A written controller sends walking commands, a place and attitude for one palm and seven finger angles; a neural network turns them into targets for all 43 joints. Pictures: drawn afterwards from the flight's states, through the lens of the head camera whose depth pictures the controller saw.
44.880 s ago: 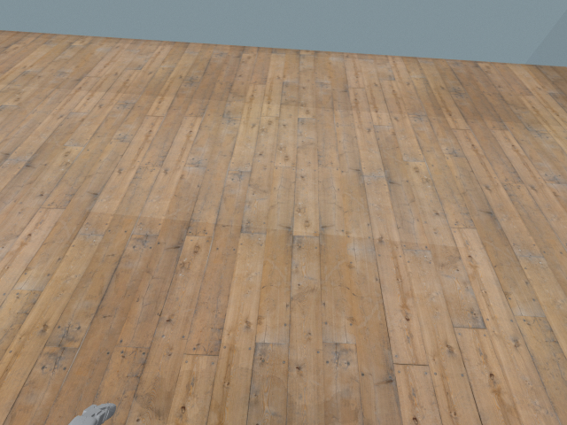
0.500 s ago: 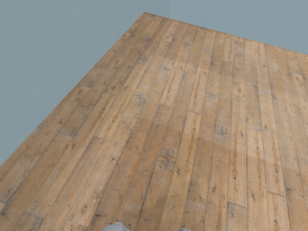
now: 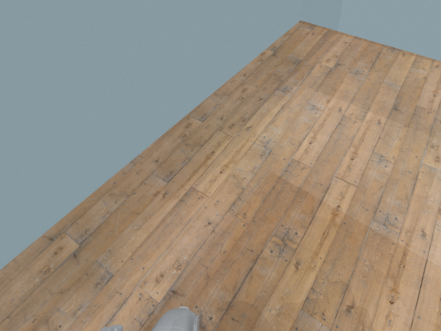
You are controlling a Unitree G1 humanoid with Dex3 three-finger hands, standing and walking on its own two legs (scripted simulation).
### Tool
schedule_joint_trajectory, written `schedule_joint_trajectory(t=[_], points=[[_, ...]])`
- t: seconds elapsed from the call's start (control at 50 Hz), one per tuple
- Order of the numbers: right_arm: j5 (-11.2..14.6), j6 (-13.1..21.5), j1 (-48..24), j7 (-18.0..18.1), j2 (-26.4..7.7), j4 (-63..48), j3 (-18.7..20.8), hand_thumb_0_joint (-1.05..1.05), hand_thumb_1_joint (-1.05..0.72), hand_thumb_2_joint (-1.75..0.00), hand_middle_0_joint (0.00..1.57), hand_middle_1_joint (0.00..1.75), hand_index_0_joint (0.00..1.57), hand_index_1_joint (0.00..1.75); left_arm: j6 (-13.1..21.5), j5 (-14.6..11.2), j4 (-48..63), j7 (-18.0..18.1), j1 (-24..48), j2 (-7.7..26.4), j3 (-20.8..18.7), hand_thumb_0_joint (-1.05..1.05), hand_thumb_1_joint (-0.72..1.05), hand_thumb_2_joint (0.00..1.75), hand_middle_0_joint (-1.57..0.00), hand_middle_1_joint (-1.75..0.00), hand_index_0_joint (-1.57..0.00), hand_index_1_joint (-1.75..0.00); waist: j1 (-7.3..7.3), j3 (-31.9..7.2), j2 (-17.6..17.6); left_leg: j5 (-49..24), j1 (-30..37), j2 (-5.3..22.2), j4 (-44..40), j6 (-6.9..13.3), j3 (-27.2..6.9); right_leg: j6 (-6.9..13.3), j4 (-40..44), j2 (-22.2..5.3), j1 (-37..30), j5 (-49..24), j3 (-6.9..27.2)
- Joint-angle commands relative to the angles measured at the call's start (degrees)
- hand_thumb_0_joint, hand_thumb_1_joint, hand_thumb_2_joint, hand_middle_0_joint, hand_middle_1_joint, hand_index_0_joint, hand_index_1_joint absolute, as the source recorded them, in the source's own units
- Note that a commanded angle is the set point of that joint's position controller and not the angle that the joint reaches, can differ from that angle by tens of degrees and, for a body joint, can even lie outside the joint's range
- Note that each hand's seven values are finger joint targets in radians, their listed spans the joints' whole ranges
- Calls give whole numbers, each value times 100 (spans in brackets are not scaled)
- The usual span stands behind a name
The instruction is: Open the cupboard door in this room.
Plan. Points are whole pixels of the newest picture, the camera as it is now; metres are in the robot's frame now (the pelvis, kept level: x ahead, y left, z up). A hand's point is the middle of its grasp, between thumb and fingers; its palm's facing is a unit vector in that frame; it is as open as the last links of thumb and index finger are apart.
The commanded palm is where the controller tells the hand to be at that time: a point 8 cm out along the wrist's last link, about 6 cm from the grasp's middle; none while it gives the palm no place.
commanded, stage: turn to face it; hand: left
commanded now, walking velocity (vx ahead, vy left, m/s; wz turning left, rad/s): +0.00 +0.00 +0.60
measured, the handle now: out of the picture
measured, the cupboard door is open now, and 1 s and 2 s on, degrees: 49 49 49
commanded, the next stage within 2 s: none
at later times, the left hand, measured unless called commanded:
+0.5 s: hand out of the picture +0.03 +0.22 -0.16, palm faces +0.32 -0.90 -0.30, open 7.4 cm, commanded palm none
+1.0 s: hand out of the picture -0.06 +0.18 -0.18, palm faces +0.61 -0.75 -0.24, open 7.4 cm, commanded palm none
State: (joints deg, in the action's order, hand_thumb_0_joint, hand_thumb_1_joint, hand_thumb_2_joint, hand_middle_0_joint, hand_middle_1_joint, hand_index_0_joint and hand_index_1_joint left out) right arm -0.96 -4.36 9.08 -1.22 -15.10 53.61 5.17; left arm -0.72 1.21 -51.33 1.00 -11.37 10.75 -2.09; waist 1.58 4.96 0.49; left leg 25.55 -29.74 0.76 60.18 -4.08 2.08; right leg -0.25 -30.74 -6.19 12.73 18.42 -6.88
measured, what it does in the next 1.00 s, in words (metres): steps on the spot, turning left: left foot, then right foot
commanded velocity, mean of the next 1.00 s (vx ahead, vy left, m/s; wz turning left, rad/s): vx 0.00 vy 0.00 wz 0.60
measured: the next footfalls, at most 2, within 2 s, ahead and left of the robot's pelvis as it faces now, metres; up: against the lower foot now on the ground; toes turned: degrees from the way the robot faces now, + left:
left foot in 0.18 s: +0.05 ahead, +0.14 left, +0.00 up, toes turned +13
right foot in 0.52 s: +0.09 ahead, -0.14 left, +0.00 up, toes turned +16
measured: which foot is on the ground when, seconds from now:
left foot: up 0.00-0.16, down 0.18-0.52, up 0.54-0.84, down 0.86-1.00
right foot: down 0.00-0.18, up 0.20-0.50, down 0.52-0.86, up 0.88-1.00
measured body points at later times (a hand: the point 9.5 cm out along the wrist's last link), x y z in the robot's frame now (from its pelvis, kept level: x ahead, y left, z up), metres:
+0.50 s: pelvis +0.01 -0.03 -0.01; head +0.05 -0.02 +0.44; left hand +0.02 +0.27 -0.14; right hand +0.16 -0.25 -0.16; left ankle +0.01 +0.13 -0.74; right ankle +0.04 -0.15 -0.73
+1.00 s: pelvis +0.02 -0.03 -0.01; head +0.05 +0.02 +0.44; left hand -0.09 +0.22 -0.16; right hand +0.26 -0.17 -0.14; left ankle -0.03 +0.08 -0.74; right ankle +0.07 -0.16 -0.67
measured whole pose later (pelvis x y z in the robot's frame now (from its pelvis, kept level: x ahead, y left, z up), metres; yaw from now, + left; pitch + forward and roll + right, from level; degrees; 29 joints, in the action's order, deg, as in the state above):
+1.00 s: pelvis +0.02 -0.03 -0.01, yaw +37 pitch +1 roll +0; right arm -1.5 -1.5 7.2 -0.1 -12.5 51.0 2.9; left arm -3.9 0.9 -52.7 0.3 -10.8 14.6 -4.3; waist -0.1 5.6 -3.1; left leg 15.4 -18.8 -0.4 33.1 0.7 0.8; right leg -4.4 -62.7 -5.7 26.9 27.6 -3.2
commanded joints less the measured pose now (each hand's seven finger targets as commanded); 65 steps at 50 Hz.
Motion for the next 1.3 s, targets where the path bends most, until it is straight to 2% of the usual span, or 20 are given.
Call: schedule_joint_trajectory(t=[0.0, 0.12, 0.16, 0.18, 0.28, 0.44, 0.46, 0.5, 0.6, 0.72, 0.78, 0.8, 0.84, 0.88, 0.92, 1.14, 1.16, 1.18, 1.2, 1.28], points=[[49, 188, -672, -82, -92, -644, -58, 0, -90, -90, 20, 30, 20, 30, 142, 51, 256, 86, -474, 1272, -340, 0, 90, 90, -20, -30, -20, -30, -421, -539, -1148, 2, 29, 22, -1173, -2, 392, 572, 537, -1290, -1058, -3977, 413], [14, 266, 73, -35, -456, -546, 1, 0, -90, -90, 20, 30, 20, 30, 106, -29, 297, 19, -293, 1390, -402, 0, 90, 90, -20, -30, -20, -30, 44, -979, -756, -1522, 1985, -53, -3312, 255, 440, 114, -803, -1261, -322, -3440, -142], [-34, 323, 952, 60, -1565, -402, 290, 0, -90, -90, 20, 30, 20, 30, 48, -84, 711, -29, 129, 734, -233, 0, 90, 90, -20, -30, -20, -30, 535, -1359, 1833, -5128, 3361, 2367, -3799, 1655, -2804, -557, -3207, -38, 2157, 2017, -190], [-24, 295, 1117, 99, -1593, -269, 263, 0, -90, -90, 20, 30, 20, 30, -35, -27, 798, 6, 409, 929, -247, 0, 90, 90, -20, -30, -20, -30, 522, -1356, 1117, -4872, 3184, 2491, -3702, 1938, -2599, -424, -3692, -113, 2282, 1981, 586], [-40, 336, -176, 194, -1026, -636, 86, 0, -90, -90, 20, 30, 20, 30, -128, 4, 415, -78, 79, 856, -328, 0, 90, 90, -20, -30, -20, -30, -107, -654, 1148, -1913, 1656, 1184, -4187, 1187, -1536, -427, -3287, 39, 1795, 511, 693], [-49, 216, -396, 132, -1098, -753, 210, 0, -90, -90, 20, 30, 20, 30, -35, -37, 345, -58, -458, 800, -323, 0, 90, 90, -20, -30, -20, -30, -351, -683, 739, -813, 502, 831, -3792, 1015, -1901, -339, -264, 581, -247, -8, 300], [-6, 207, -459, 120, -930, -793, 190, 0, -90, -90, 20, 30, 20, 30, 13, -18, 301, -30, -708, 997, -376, 0, 90, 90, -20, -30, -20, -30, -486, -693, 383, -584, 60, 488, -3324, 784, -1673, -269, 564, 322, -817, -107, 543], [34, 223, -554, 60, -453, -1006, 121, 0, -90, -90, 20, 30, 20, 30, 63, 78, 473, 63, -679, 1837, -493, 0, 90, 90, -20, -30, -20, -30, -638, -614, -1990, 885, -818, -457, -355, 173, -421, 731, 2092, -2240, -573, 653, 3247], [7, 121, -165, -58, -325, -597, 78, 0, -90, -90, 20, 30, 20, 30, 119, 16, 603, 80, 183, 1037, -266, 0, 90, 90, -20, -30, -20, -30, -42, -461, -1398, -117, -453, 110, 654, 26, -210, 594, 1146, -1160, -365, -2262, 785], [57, 212, -697, -74, -71, -698, -84, 0, -90, -90, 20, 30, 20, 30, 129, 55, 312, 84, -653, 1366, -388, 0, 90, 90, -20, -30, -20, -30, -499, -756, -1181, 43, 231, -29, -1641, 53, 411, 636, 409, -1405, -1339, -4084, 370], [46, 261, -317, -43, -202, -618, -76, 0, -90, -90, 20, 30, 20, 30, 119, 19, 279, 49, -515, 1426, -432, 0, 90, 90, -20, -30, -20, -30, -266, -888, -1196, -686, 1058, -105, -2728, 166, 516, 386, -112, -1385, -1035, -3918, 71], [26, 289, 5, -42, -368, -543, -20, 0, -90, -90, 20, 30, 20, 30, 109, -17, 301, 33, -391, 1357, -428, 0, 90, 90, -20, -30, -20, -30, -68, -1012, -892, -1387, 1797, -56, -3414, 237, 371, 157, -694, -1280, -593, -3517, -118], [-33, 345, 933, 57, -1483, -366, 266, 0, -90, -90, 20, 30, 20, 30, 47, -90, 705, -26, 21, 696, -251, 0, 90, 90, -20, -30, -20, -30, 474, -1341, 1825, -5291, 3426, 2283, -3818, 1541, -2736, -562, -3011, -79, 2103, 1948, -248], [-44, 320, 906, 140, -1406, -300, 208, 0, -90, -90, 20, 30, 20, 30, -49, -23, 815, 20, 382, 857, -282, 0, 90, 90, -20, -30, -20, -30, 380, -1212, 868, -4165, 2831, 2187, -3781, 1818, -2207, -395, -3667, -143, 2180, 1648, 608], [-53, 332, 204, 211, -1037, -502, 127, 0, -90, -90, 20, 30, 20, 30, -91, -12, 556, -11, 371, 837, -318, 0, 90, 90, -20, -30, -20, -30, 122, -819, 1224, -3129, 2066, 1578, -3970, 1454, -1909, -434, -3602, -120, 2065, 956, 755], [-29, 240, -335, 154, -999, -707, 182, 0, -90, -90, 20, 30, 20, 30, -15, -53, 410, -36, -395, 801, -330, 0, 90, 90, -20, -30, -20, -30, -357, -779, 807, -1644, 707, 775, -3550, 1009, -1956, -318, 65, 540, -401, -198, 404], [20, 242, -362, 134, -754, -778, 160, 0, -90, -90, 20, 30, 20, 30, 53, -10, 384, 4, -638, 1085, -400, 0, 90, 90, -20, -30, -20, -30, -500, -877, 20, -1162, 143, 352, -2914, 712, -1643, -200, 1010, 14, -1102, -169, 926], [62, 256, -280, 106, -320, -882, 100, 0, -90, -90, 20, 30, 20, 30, 110, 86, 391, 57, -750, 1671, -516, 0, 90, 90, -20, -30, -20, -30, -563, -939, -1821, 289, -773, -525, -1380, 198, -527, 379, 1707, -1657, -1535, -145, 2726], [20, 244, -458, 78, -582, -930, 146, 0, -90, -90, 20, 30, 20, 30, 91, 46, 474, 89, -611, 1783, -474, 0, 90, 90, -20, -30, -20, -30, -581, -770, -1745, 989, -568, -306, 7, 180, -544, 859, 1780, -2373, -654, -635, 3009], [-13, 139, -246, -18, -386, -595, 83, 0, -90, -90, 20, 30, 20, 30, 142, -21, 585, 84, 48, 1035, -245, 0, 90, 90, -20, -30, -20, -30, -103, -493, -1231, -46, -610, 68, 952, 20, -371, 664, 1019, -1212, -664, -2932, 1003]])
